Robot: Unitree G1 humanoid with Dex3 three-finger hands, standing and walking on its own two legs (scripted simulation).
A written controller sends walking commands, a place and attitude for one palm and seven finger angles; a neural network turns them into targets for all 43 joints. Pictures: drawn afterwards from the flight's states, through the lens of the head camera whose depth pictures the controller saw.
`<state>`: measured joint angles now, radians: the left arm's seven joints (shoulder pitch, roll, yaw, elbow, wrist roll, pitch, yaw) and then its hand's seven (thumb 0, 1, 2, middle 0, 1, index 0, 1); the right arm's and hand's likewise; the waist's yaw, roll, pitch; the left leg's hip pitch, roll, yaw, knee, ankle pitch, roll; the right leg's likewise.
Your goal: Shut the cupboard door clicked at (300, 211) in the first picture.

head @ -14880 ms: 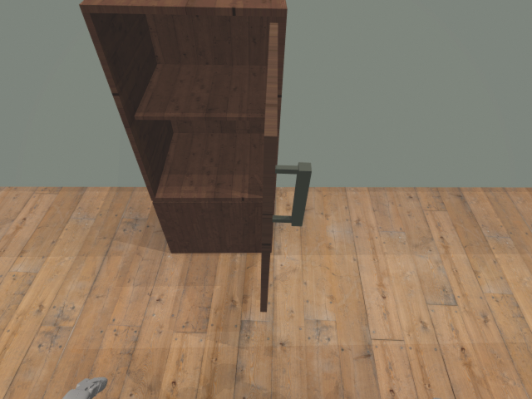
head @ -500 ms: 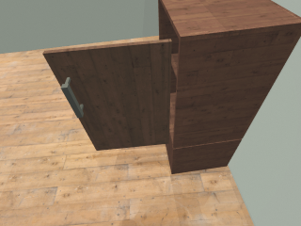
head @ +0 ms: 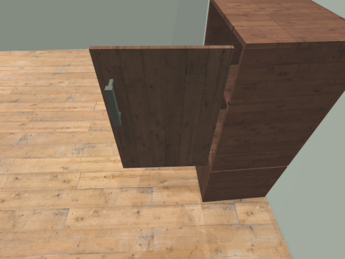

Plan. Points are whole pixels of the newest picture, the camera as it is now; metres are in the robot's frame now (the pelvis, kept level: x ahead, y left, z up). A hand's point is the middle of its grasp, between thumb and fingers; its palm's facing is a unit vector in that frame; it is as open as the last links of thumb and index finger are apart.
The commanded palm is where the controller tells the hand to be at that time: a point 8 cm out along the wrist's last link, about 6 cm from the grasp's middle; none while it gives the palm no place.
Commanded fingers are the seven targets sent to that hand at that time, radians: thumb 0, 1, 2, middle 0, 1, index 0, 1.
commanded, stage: come to a stop and stand still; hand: left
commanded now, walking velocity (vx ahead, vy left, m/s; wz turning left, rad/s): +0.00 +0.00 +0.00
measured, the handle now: (114, 103) +0.55 +0.24 +0.04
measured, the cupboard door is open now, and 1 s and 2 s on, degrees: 87 87 87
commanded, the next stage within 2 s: look again from close up in 1.24 s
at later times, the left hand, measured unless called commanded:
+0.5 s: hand out of the picture +0.04 +0.18 -0.17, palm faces -0.03 -0.98 -0.20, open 7.4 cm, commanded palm none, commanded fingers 0.00 0.90 0.90 -0.20 -0.30 -0.20 -0.30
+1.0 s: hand out of the picture +0.04 +0.13 -0.17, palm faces +0.00 -0.98 -0.19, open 7.3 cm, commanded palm none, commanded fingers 0.00 0.90 0.90 -0.20 -0.30 -0.20 -0.30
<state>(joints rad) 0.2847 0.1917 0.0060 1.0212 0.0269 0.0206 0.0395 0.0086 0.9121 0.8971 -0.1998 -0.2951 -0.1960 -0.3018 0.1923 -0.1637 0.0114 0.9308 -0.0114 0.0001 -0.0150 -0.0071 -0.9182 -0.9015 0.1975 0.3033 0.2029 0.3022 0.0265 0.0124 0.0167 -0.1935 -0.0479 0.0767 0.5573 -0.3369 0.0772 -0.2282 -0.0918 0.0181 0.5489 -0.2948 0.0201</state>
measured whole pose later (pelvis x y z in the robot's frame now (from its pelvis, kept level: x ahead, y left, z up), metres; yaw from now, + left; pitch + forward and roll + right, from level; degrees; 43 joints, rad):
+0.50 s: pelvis +0.02 +0.00 +0.01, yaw -1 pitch -1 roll +0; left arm 0.26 0.18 -0.01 1.06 0.02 0.01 0.04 0.01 0.91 0.90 -0.20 -0.30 -0.20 -0.30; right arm 0.30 -0.17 0.02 1.08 -0.01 -0.01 -0.02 0.00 -0.91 -0.90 0.20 0.30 0.20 0.30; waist -0.01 -0.02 0.05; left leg -0.14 -0.05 0.09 0.47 -0.32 0.07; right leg -0.20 -0.09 0.04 0.49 -0.28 0.07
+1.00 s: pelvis +0.03 -0.04 +0.01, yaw -1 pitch +0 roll +0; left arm 0.27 0.17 0.00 1.09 0.02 -0.01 0.04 0.01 0.92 0.90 -0.20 -0.30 -0.20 -0.30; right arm 0.23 -0.16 0.01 1.11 0.00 -0.02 -0.03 0.00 -0.91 -0.90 0.20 0.30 0.20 0.30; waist 0.00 -0.02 0.03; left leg -0.13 0.01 0.06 0.47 -0.33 0.01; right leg -0.18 -0.04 0.00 0.49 -0.30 0.03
